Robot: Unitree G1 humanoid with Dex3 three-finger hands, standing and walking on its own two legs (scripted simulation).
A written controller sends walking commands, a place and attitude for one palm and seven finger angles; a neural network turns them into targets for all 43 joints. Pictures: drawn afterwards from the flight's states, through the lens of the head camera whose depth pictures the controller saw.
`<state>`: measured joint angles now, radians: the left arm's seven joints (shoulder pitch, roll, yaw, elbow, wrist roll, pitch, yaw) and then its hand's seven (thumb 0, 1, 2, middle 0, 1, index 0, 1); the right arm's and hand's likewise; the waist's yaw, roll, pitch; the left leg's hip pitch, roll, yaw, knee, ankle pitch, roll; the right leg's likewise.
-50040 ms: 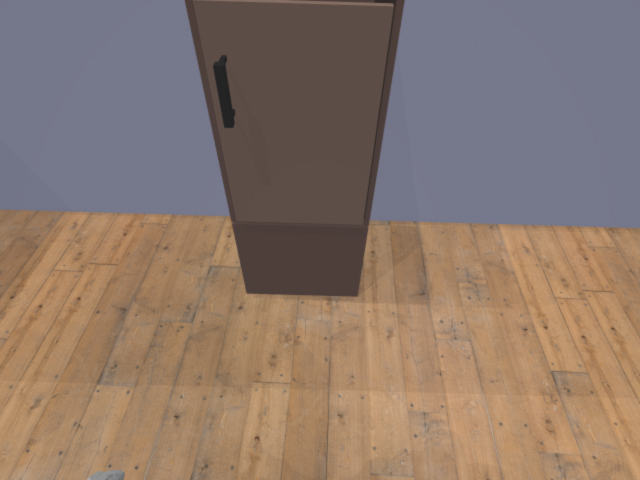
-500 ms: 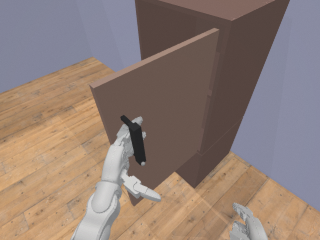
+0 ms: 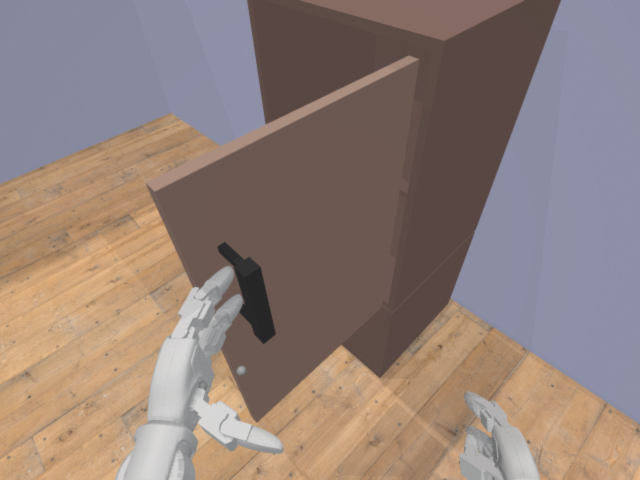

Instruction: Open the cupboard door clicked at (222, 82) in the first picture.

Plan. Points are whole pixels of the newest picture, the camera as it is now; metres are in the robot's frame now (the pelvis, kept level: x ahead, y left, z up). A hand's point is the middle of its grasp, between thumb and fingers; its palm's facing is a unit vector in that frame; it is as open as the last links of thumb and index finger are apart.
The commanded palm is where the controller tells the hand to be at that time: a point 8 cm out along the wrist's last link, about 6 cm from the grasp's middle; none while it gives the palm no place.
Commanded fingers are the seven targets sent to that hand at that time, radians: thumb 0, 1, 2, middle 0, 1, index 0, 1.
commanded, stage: slide the hand sideways off the handle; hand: left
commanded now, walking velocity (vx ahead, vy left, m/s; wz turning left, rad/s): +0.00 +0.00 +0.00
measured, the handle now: (247, 294) +0.31 +0.11 +0.10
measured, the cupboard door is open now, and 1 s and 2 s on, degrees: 89 89 89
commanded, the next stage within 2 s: draw the hand back to the body in 0.48 s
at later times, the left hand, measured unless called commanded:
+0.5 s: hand (182, 422) +0.16 +0.15 +0.09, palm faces +0.02 -1.00 -0.02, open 16.3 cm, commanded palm +0.13 +0.20 +0.10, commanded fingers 0.00 -0.50 0.30 -0.15 -0.30 -0.15 -0.30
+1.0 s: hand (132, 416) +0.16 +0.18 +0.12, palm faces +0.02 -1.00 -0.05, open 16.3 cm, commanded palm +0.13 +0.24 +0.13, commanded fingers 0.00 -0.43 0.33 -0.15 -0.30 -0.15 -0.30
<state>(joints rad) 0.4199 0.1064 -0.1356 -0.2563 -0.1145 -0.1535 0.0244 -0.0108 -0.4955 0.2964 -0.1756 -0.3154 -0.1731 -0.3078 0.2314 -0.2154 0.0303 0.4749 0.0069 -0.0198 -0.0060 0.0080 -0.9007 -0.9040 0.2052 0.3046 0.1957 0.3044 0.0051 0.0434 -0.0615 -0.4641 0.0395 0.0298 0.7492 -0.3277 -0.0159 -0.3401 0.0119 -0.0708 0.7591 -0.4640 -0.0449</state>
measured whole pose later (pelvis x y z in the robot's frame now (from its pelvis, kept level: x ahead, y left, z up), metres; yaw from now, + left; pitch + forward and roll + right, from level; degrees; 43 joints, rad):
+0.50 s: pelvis +0.00 +0.00 -0.01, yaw +1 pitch +4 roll +0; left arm 0.64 0.17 0.04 -0.35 -0.26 -0.25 -0.19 -0.01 -0.50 0.30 -0.15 -0.30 -0.15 -0.30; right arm 0.26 -0.23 0.01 0.46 0.04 -0.09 -0.04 0.01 -0.90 -0.90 0.20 0.30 0.20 0.30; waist 0.02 0.06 -0.10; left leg -0.55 0.04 0.00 0.84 -0.37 -0.02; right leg -0.41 0.01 -0.10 0.84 -0.51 -0.05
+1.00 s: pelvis -0.01 +0.02 +0.00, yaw +1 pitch +2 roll -2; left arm 0.57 0.23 0.09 -0.43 -0.27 -0.11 -0.17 -0.01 -0.50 0.30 -0.15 -0.30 -0.15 -0.30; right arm 0.26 -0.22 0.05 0.49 0.05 -0.15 -0.07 0.01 -0.90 -0.90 0.21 0.30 0.20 0.30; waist 0.03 0.07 -0.09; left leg -0.50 0.03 0.00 0.81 -0.33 0.01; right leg -0.35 0.01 -0.09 0.77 -0.45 -0.02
